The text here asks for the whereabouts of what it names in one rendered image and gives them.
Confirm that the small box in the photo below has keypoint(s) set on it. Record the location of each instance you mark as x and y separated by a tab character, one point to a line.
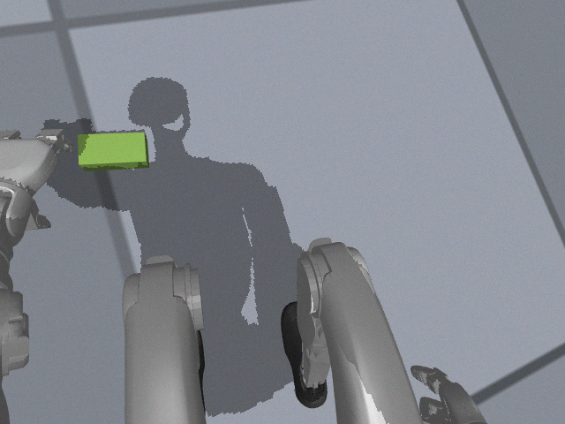
113	151

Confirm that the left robot hand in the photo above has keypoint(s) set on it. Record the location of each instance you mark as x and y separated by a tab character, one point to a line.
29	163

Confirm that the right robot hand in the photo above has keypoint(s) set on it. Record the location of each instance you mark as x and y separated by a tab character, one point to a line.
456	405

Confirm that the left robot arm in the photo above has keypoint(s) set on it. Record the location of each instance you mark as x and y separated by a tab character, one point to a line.
15	208

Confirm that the right robot foot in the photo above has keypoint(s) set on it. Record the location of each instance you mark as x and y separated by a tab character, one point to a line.
292	342

